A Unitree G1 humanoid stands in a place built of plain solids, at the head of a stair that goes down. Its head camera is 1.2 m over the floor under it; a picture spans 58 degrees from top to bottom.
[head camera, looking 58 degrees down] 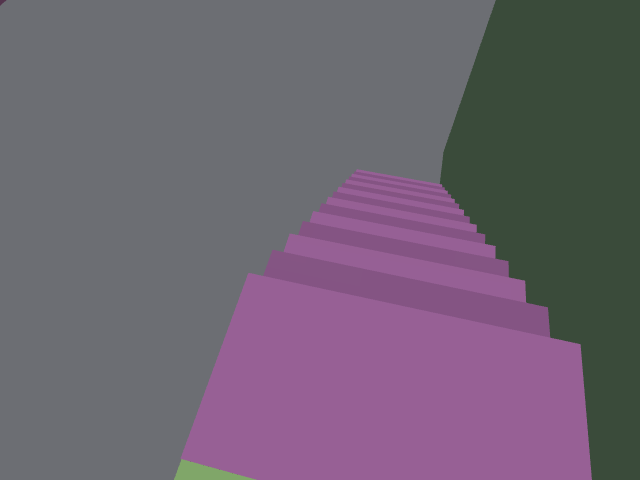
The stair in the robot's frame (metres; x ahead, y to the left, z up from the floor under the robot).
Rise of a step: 0.19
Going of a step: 0.20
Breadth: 1.09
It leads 13 degrees to the right of straight ahead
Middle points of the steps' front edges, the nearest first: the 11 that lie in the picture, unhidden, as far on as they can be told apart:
0.50 -0.31 0.00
0.70 -0.35 -0.19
0.89 -0.40 -0.37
1.09 -0.44 -0.56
1.28 -0.49 -0.75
1.48 -0.54 -0.94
1.67 -0.58 -1.13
1.87 -0.63 -1.32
2.06 -0.68 -1.50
2.26 -0.72 -1.69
2.46 -0.77 -1.88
